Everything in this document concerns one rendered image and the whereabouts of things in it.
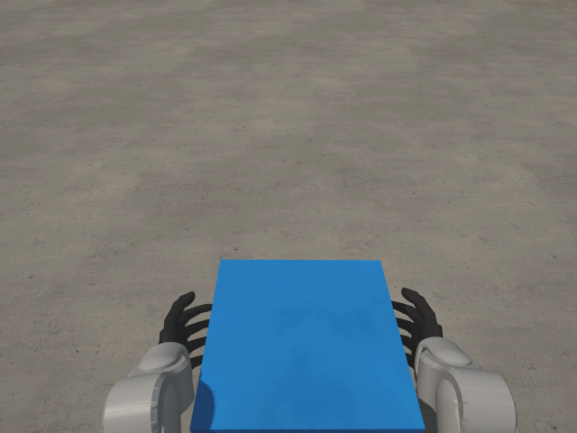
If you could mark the robot left forearm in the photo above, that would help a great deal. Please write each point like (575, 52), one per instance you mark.
(154, 394)

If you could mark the carton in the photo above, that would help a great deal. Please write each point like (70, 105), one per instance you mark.
(304, 346)

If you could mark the robot right forearm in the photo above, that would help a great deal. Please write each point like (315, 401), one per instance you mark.
(465, 398)

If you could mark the right robot hand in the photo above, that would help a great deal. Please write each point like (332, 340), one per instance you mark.
(424, 325)

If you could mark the left robot hand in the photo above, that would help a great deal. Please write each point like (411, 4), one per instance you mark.
(175, 329)

